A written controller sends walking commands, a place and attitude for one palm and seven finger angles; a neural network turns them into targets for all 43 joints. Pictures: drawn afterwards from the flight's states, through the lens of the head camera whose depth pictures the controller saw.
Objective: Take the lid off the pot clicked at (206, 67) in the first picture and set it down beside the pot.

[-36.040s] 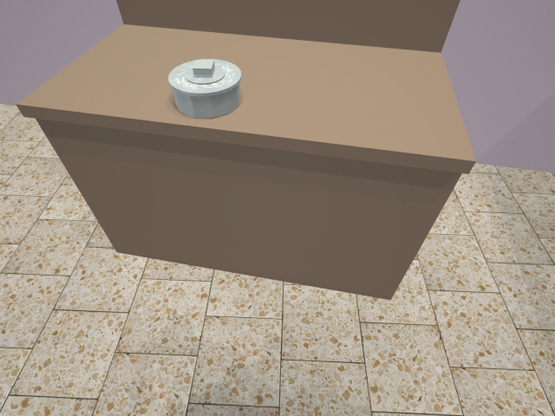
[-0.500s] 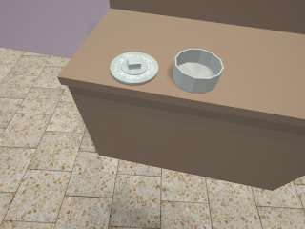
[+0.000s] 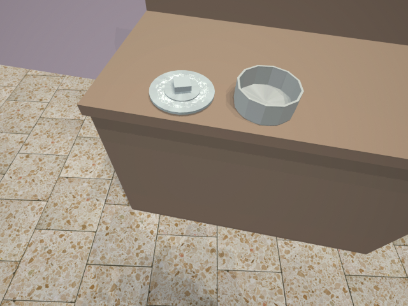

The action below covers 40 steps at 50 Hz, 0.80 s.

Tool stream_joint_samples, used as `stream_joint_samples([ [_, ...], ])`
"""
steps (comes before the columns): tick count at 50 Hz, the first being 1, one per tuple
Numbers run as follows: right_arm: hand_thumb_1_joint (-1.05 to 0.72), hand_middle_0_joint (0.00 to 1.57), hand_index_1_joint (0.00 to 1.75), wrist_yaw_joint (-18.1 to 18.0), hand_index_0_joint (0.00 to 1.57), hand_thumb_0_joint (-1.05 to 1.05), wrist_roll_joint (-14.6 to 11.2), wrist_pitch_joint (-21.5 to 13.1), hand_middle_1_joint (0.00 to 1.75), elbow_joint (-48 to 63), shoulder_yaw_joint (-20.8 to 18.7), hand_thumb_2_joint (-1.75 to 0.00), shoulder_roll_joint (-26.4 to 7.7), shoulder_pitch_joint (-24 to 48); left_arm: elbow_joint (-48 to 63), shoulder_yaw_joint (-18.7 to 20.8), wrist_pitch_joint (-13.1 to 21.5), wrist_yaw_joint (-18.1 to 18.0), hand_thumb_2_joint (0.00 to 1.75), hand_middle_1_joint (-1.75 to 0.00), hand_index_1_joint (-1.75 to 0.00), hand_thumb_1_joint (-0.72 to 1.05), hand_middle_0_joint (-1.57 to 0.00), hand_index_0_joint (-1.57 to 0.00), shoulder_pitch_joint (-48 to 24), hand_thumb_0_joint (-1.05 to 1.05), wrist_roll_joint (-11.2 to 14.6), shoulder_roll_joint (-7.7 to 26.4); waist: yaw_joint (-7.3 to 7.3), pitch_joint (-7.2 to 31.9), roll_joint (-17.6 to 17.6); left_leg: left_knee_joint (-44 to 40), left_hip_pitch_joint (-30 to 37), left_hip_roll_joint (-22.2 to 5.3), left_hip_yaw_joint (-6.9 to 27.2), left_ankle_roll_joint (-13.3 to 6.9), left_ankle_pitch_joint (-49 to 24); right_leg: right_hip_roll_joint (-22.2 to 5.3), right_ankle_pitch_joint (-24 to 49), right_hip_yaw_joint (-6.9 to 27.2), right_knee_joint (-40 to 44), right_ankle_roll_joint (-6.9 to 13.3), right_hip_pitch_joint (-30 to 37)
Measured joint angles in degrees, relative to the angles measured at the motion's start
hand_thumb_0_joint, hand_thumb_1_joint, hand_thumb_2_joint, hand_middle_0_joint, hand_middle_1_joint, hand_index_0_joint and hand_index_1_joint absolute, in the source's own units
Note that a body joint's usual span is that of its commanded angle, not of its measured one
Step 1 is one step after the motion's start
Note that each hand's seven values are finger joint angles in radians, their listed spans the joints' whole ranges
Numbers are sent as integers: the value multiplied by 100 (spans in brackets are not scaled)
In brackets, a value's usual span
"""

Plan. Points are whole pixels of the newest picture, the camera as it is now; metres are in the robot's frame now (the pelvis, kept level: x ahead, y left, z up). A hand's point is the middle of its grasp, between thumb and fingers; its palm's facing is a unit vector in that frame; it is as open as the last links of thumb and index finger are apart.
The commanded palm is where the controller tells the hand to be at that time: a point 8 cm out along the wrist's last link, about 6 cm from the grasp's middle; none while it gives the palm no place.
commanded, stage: let the arm hang, fingers relaxed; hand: left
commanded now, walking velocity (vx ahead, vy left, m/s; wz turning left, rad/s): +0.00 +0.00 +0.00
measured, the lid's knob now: (181, 83) +0.66 +0.09 +0.03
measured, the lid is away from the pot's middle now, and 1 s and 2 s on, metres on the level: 0.24 0.24 0.24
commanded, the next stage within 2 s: look to check the result in 0.86 s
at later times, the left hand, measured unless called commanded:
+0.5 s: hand out of the picture +0.03 +0.18 -0.18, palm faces +0.05 -0.98 -0.20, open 7.3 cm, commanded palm none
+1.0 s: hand out of the picture +0.04 +0.19 -0.18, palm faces +0.07 -0.98 -0.18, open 7.3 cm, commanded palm none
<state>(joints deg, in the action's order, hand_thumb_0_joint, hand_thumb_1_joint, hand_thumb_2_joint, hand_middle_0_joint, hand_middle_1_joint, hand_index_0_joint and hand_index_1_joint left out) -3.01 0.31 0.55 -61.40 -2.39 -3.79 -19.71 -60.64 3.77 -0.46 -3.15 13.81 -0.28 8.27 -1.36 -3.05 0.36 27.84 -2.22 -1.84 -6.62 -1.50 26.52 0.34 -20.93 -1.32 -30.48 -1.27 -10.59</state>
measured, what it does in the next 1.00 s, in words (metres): stands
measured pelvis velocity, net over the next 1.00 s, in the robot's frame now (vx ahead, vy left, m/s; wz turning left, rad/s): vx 0.04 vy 0.02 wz -0.03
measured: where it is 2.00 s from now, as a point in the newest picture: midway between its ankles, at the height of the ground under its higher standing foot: outside the picture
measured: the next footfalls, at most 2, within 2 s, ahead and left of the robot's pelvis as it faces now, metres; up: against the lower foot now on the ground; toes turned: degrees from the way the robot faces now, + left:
left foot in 1.16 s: +0.07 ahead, +0.15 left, +0.00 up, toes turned +1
right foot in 1.42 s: +0.12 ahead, -0.08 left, +0.00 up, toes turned -4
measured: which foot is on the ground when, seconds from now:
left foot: down 0.00-1.00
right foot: down 0.00-1.00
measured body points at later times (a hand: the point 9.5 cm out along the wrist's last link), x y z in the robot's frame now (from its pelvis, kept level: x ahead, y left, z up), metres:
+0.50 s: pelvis +0.01 +0.01 +0.00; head +0.04 +0.02 +0.45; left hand +0.02 +0.23 -0.16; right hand -0.04 -0.19 -0.15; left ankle -0.14 +0.08 -0.72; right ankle -0.07 -0.13 -0.73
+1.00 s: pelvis +0.04 +0.02 +0.01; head +0.09 +0.04 +0.45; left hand +0.04 +0.24 -0.16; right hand -0.01 -0.18 -0.14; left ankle -0.13 +0.08 -0.69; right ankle -0.06 -0.12 -0.71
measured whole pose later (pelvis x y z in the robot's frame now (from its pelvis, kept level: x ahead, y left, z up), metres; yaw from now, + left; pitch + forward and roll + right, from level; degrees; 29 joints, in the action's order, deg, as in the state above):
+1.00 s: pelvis +0.04 +0.02 +0.01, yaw -1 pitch +2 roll -2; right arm -3.6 -0.5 0.9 -61.8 -2.9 -3.8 -20.0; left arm -61.7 4.7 -0.3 -3.1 16.0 -0.5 8.0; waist -0.4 -4.0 -1.4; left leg 39.2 -4.6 -0.8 -8.7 -0.7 20.6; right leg -2.5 -19.7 -3.4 -32.9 0.9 -8.6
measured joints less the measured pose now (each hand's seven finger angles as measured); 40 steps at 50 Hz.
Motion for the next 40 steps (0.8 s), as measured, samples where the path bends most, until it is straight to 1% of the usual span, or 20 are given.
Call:
stream_joint_samples([
  [2, -91, 20, 30, -17, 20, 1, -9, -17, 30, 10, -2, -90, 14, -10, -26, 10, -1, 8, 90, -30, -30, 93, -20, -20, 30, 0, 12, 13, -19, -5, -37, 41, 6, 18, -4, 1, -133, -29, 120, -28, -56, 69, 3],
  [5, -91, 20, 30, -35, 20, 1, -30, -29, 30, 17, -20, -90, -17, -76, -41, 10, -15, 11, 90, -30, -30, 94, -20, -20, 100, 1, 15, 6, -12, 63, -34, 47, 73, 26, -15, -5, -323, -53, 306, -80, -76, 136, 64],
  [8, -91, 20, 30, -36, 20, 1, -24, -31, 30, 33, -25, -90, -84, -144, -20, -14, -20, 12, 90, -30, -30, 93, -20, -20, 149, 1, 1, -21, -6, 164, 42, -95, 149, 10, 11, -20, -244, -36, 293, -136, 13, 150, 118],
  [10, -91, 20, 30, -26, 20, 1, -14, -32, 30, 44, -21, -90, -117, -139, 11, -30, -4, 15, 90, -30, -30, 93, -20, -20, 136, 1, -14, -31, 4, 191, 79, -220, 140, 7, 37, -51, 43, -23, 64, -158, 90, 94, 91],
  [11, -91, 20, 30, -24, 20, 1, -6, -25, 30, 16, -16, -90, -103, -89, 9, -21, 3, 5, 90, -30, -30, 93, -20, -20, 113, 1, -16, -13, 24, 156, 21, -182, 102, 45, 5, -73, 140, -60, -77, -121, 107, 19, 76],
  [13, -91, 20, 30, -30, 20, 0, 6, -17, 30, -12, 0, -90, -81, 10, -25, -1, -2, -11, 90, -30, -30, 94, -20, -20, 75, 1, -7, -2, 36, 40, -36, -87, 72, 59, -63, -76, 95, -77, -64, -50, 28, -90, 26],
  [16, -91, 20, 30, -52, 20, 0, -9, -54, 30, 14, 1, -90, -62, -19, -65, 10, -40, 13, 90, -30, -30, 94, -20, -20, 78, 1, 10, 6, -12, -9, -56, -93, 126, 82, -81, -65, -109, -118, 117, -117, -161, 43, -16],
  [19, -91, 20, 30, -55, 20, 0, -36, -44, 30, -27, 13, -90, -74, -130, -54, 1, -51, 25, 90, -30, -30, 94, -20, -20, 146, 1, 12, -4, 14, 43, -38, -28, 211, 92, -115, -69, -326, -151, 241, -177, -107, 158, 135],
  [22, -91, 20, 30, -48, 20, 0, -53, 9, 30, -50, 7, -90, -88, -192, -36, -7, 3, -1, 90, -30, -30, 93, -20, -20, 232, 1, -5, -28, 45, 111, -16, 182, 175, 83, -142, -11, -427, -154, 261, -159, 89, 180, 294],
  [24, -91, 20, 30, -26, 20, 0, -45, 16, 30, -18, -1, -90, -104, -199, -33, -27, 21, -7, 90, -30, -30, 93, -20, -20, 273, 1, -17, -38, 38, 162, 8, 101, 165, 95, -146, 19, -294, -152, 121, -143, 155, 151, 260],
  [26, -90, 20, 30, -10, 20, 0, -26, -14, 30, 24, -6, -90, -126, -165, -31, -45, 13, 2, 90, -30, -30, 93, -20, -20, 240, 1, -30, -60, 6, 146, 97, -97, 147, 66, -107, -22, 66, -109, -126, -175, 122, 8, 119],
  [27, -91, 20, 30, -11, 20, 0, -14, -25, 30, 13, -8, -90, -130, -109, -44, -44, 6, 1, 90, -30, -30, 93, -20, -20, 184, 1, -31, -79, -15, 80, 153, -146, 125, 30, -72, -66, 249, -74, -197, -209, 31, -53, 29],
  [28, -91, 20, 30, -18, 20, 0, -6, -23, 30, -20, -3, -90, -104, -37, -63, -31, -2, -9, 90, -30, -30, 93, -20, -20, 131, 1, -27, -74, -22, -16, 126, -98, 89, 37, -75, -85, 258, -89, -181, -203, -54, -90, -21],
  [31, -91, 20, 30, -37, 20, 0, -17, -23, 30, -35, 9, -90, -25, -5, -81, 10, -4, -6, 90, -30, -30, 94, -20, -20, 126, 1, 3, -43, -8, -127, -11, 99, 40, 78, -124, -56, -74, -149, -3, -184, -172, 37, -29],
  [34, -91, 20, 30, -43, 20, 0, -49, -9, 30, -56, -13, -90, -27, -99, -109, 21, -1, 9, 90, -30, -30, 93, -20, -20, 212, 1, 8, -49, 23, -40, -50, 351, 27, 78, -152, -8, -470, -185, 298, -207, -131, 130, 113],
  [36, -91, 20, 30, -38, 20, 0, -55, 3, 30, -50, -32, -90, -55, -152, -113, 11, 7, 1, 90, -30, -30, 93, -20, -20, 289, 1, -9, -63, 41, 55, -47, 378, 72, 82, -166, 22, -645, -195, 430, -210, -86, 189, 190],
  [38, -91, 20, 30, -26, 20, 0, -40, -16, 30, -19, -41, -90, -96, -178, -114, -9, 7, -9, 90, -30, -30, 93, -20, -20, 332, 1, -30, -78, 41, 140, -2, 192, 157, 80, -158, 30, -586, -176, 424, -220, -79, 203, 172],
  [40, -91, 20, 30, -17, 20, 0, -28, -50, 30, 17, -41, -90, -126, -156, -96, -28, 16, -12, 90, -30, -30, 93, -20, -20, 316, 1, -45, -85, 29, 157, 66, -41, 199, 61, -126, 3, -296, -135, 251, -246, -91, 170, 87],
])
